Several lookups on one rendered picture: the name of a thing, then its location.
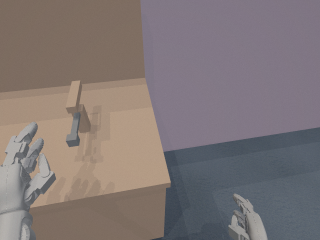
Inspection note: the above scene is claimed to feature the left robot forearm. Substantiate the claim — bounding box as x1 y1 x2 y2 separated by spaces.
0 210 36 240

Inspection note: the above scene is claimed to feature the left robot hand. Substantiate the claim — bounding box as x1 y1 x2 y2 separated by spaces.
0 121 56 214

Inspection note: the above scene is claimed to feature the counter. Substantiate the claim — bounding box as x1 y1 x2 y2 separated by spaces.
0 0 171 240

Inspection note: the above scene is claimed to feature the right robot hand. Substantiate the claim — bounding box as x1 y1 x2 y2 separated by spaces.
228 193 268 240

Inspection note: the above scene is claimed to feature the tap lever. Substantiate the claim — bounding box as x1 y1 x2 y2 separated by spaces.
66 112 81 147

